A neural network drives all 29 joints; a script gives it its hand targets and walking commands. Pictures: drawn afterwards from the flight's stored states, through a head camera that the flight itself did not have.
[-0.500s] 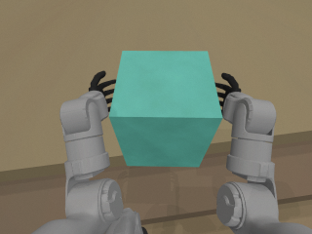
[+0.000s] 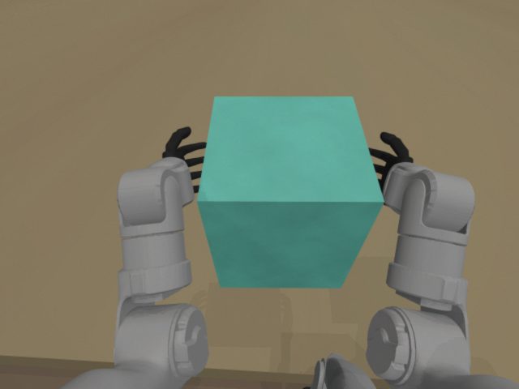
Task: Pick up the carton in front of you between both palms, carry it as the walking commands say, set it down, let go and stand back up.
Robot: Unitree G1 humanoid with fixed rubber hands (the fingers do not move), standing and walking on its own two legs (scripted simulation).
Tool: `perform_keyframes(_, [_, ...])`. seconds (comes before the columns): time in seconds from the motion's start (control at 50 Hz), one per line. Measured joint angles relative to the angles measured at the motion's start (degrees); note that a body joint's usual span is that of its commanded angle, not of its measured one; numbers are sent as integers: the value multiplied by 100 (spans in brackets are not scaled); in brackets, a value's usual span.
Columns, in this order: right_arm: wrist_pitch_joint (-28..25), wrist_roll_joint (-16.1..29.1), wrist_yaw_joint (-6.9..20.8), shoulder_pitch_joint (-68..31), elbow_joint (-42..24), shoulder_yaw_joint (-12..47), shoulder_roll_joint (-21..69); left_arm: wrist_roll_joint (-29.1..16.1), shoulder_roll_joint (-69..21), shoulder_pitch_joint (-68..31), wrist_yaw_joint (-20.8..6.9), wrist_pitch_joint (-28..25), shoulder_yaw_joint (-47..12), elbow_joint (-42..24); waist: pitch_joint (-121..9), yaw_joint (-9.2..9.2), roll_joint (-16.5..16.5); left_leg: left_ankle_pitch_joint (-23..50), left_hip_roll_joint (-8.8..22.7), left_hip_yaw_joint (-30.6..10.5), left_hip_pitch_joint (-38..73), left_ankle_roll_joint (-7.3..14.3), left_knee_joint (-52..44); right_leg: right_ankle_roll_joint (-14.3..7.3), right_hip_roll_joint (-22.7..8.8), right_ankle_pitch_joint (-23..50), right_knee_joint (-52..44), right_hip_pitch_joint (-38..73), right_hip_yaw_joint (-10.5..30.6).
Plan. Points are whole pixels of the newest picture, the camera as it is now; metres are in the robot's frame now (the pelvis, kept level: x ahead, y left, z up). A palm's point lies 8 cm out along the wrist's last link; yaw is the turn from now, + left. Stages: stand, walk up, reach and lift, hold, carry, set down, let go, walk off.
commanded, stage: carry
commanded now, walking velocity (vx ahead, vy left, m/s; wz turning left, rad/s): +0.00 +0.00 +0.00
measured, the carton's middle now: (281, 198) +0.38 +0.04 +0.09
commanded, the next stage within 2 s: none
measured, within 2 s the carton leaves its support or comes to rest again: neither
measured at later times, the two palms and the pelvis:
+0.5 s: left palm (221, 27) +0.53 +0.15 +0.29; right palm (433, 44) +0.51 -0.15 +0.29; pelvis +0.17 +0.01 +0.12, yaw +2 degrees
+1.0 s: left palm (234, 59) +0.61 +0.15 +0.20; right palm (400, 79) +0.58 -0.15 +0.20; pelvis +0.27 +0.03 +0.12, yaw -1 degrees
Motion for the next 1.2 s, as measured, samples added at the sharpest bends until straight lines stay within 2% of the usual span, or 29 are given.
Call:
perform_keyframes(0.04, [-115, -93, 82, 29, 8, -96, -46, -43, -65, 76, 121, -189, -159, 76, 294, 209, 184, -231, -545, -744, -1265, 3, 3063, 62, 80, -245, -146, 295, -8])
perform_keyframes(0.06, [-146, -126, 110, 99, -52, -144, 1, -76, -95, 181, 144, -251, -195, 38, 402, 249, 281, -315, -798, -874, -1778, 75, 4134, 102, 119, -249, -351, 498, -6])
perform_keyframes(0.1, [-209, -189, 158, 301, -298, -161, 184, -171, -120, 378, 156, -323, -185, -138, 583, 204, 343, -472, -1081, -799, -2636, 243, 5248, 190, 148, -144, -885, 950, 19])
perform_keyframes(0.14, [-302, -218, 182, 510, -650, -79, 327, -290, -118, 478, 148, -400, -160, -360, 739, 101, 268, -670, -1111, -552, -3289, 381, 5373, 248, 114, -22, -1410, 1387, 67])
perform_keyframes(0.2, [-449, -186, 180, 700, -1088, 151, 376, -384, -112, 545, 86, -521, -145, -727, 786, -128, 128, -642, -931, -129, -3655, 485, 3853, 309, 9, 106, -2071, 1900, 150])
perform_keyframes(0.24, [-495, -105, 141, 743, -1202, 320, 296, -364, -105, 552, 38, -543, -145, -897, 646, -287, 15, -573, -879, 128, -3360, 550, 2629, 346, -76, 146, -2374, 2105, 232])
perform_keyframes(0.26, [-498, -47, 110, 757, -1201, 394, 260, -351, -96, 578, -7, -519, -140, -963, 530, -375, -90, -607, -948, 250, -2941, 528, 2147, 351, -157, 193, -2481, 2151, 305])
perform_keyframes(0.3, [-386, 76, 36, 666, -1156, 484, 137, -277, -114, 589, -42, -423, -120, -1064, 290, -566, -56, 447, -1044, 322, -1742, 349, -70, 311, -185, 481, -2468, 2134, 337])
perform_keyframes(0.34, [-314, 163, -31, 505, -1044, 517, 49, -199, -65, 494, -76, -334, -117, -1077, 113, -777, -78, -44, -1186, 293, -735, 391, -1729, 238, -208, 451, -1998, 2014, 408])
perform_keyframes(0.4, [-235, 222, -136, 274, -745, 616, -22, -88, 50, 377, -135, -217, -40, -961, 1, -1056, 20, -150, -1159, 151, -443, 580, -2148, 319, 83, -572, -744, 1640, 660])
perform_keyframes(0.44, [-132, 216, -180, 231, -590, 630, -17, 14, 20, 339, -143, -77, 71, -880, -50, -1123, 54, 30, -1085, 98, -324, 647, -2247, 344, 250, -696, -392, 1456, 689])
perform_keyframes(0.5, [-29, 225, -184, 221, -424, 555, -8, 144, -82, 332, -167, 59, 171, -793, -161, -1093, 71, 203, -971, 32, -216, 636, -2266, 348, 345, -579, -579, 1635, 576])
perform_keyframes(0.54, [-30, 204, -181, 186, -278, 501, 23, 171, -100, 365, -180, 77, 209, -729, -242, -1022, 71, 339, -920, 25, -273, 621, -2143, 367, 397, -484, -1423, 2086, 509])
perform_keyframes(0.56, [-43, 183, -175, 178, -205, 469, 38, 170, -104, 384, -192, 64, 215, -674, -260, -972, 64, 455, -908, 23, -348, 603, -1988, 380, 416, -194, -2095, 2446, 469])
perform_keyframes(0.6, [-84, 123, -147, 132, -60, 414, 67, 174, -80, 378, -215, 47, 217, -569, -228, -808, -63, 668, -969, 92, -593, 530, -1324, 419, 368, 1300, -3730, 3270, 450])
perform_keyframes(0.62, [-111, 84, -101, 97, -12, 397, 61, 182, -69, 356, -218, 16, 203, -516, -215, -702, -120, 305, -1014, 85, -829, 472, -645, 405, 350, 1522, -4256, 3600, 504])
perform_keyframes(0.66, [-209, -1, -11, 88, 76, 365, 18, 199, -71, 338, -217, -132, 131, -346, -207, -475, -188, -1209, -1128, 4, -1654, 277, 1397, 260, 333, 885, -4510, 3786, 630])
perform_keyframes(0.7, [-256, -76, 38, 203, 150, 334, 43, 191, -119, 477, -202, -254, 103, -198, -210, -316, -185, -1961, -1202, -23, -2543, 269, 3257, 175, 313, 374, -4468, 3785, 750])
perform_keyframes(0.76, [-318, -215, 73, 553, 112, 271, 204, 173, -248, 858, -199, -411, 85, -129, -147, -201, -5, -1944, -1163, -48, -3562, 369, 5227, 265, 357, 75, -4249, 3745, 859])
perform_keyframes(0.82, [-492, -281, 91, 935, -117, 304, 372, 75, -310, 1187, -201, -621, 49, -220, 91, -224, 45, -2298, -1077, -68, -4288, 404, 5779, 266, 305, -136, -3966, 3765, 920])
perform_keyframes(0.86, [-660, -256, 99, 1151, -316, 397, 432, -18, -327, 1371, -205, -794, 7, -374, 250, -310, 43, -2376, -926, 4, -4551, 384, 5257, 301, 241, -253, -3918, 3858, 936])
perform_keyframes(0.9, [-858, -186, 99, 1331, -499, 517, 449, -72, -348, 1524, -221, -960, -38, -579, 363, -476, -14, -2326, -832, 212, -4438, 429, 3949, 352, 129, -326, -3918, 3961, 906])
perform_keyframes(0.94, [-1047, -99, 96, 1461, -590, 674, 424, -91, -361, 1688, -269, -1105, -76, -791, 425, -726, -76, -1656, -913, 402, -3992, 542, 2675, 350, 10, -344, -3631, 3945, 840])
perform_keyframes(0.96, [-1162, -75, 84, 1500, -563, 763, 432, -77, -335, 1772, -305, -1172, -82, -877, 507, -881, -198, -1381, -1010, 497, -3813, 562, 2492, 374, -125, -252, -3209, 3824, 842])
perform_keyframes(0.98, [-1250, -64, 56, 1485, -508, 862, 447, -56, -290, 1848, -353, -1208, -65, -976, 583, -1021, -284, -1312, -1066, 587, -3658, 590, 2354, 434, -223, 356, -2391, 3439, 933])
perform_keyframes(1.04, [-1364, 42, -29, 1513, -519, 1037, 413, 32, -220, 1912, -480, -1264, -85, -1117, 735, -1324, -276, -1194, -1176, 584, -3195, 695, 1751, 541, 236, -98, 1092, 1971, 1653])
perform_keyframes(1.1, [-1340, 166, -49, 1642, -637, 1120, 309, 193, -374, 2001, -505, -1258, -91, -1269, 655, -1337, -230, -934, -1207, 496, -2662, 619, 949, 419, 492, -306, 2652, 1155, 1774])
perform_keyframes(1.16, [-1258, 271, -51, 1550, -700, 1147, 233, 235, -408, 2044, -469, -1195, -128, -1475, 520, -1218, -127, -666, -1118, 415, -2210, 561, 226, 466, 380, -720, 2390, 805, 1586])
perform_keyframes(1.2, [-1197, 287, -52, 1437, -699, 1157, 195, 182, -340, 1995, -429, -1140, -164, -1516, 401, -1119, -70, -529, -1039, 348, -1975, 505, -148, 533, 240, -941, 1567, 780, 1421])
